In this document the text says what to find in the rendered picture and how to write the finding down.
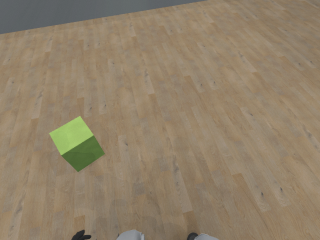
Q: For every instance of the robot left hand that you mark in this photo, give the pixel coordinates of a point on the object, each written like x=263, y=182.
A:
x=80, y=236

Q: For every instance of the carton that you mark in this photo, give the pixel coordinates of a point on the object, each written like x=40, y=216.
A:
x=77, y=144

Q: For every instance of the left robot thigh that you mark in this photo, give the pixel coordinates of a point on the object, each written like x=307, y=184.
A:
x=131, y=235

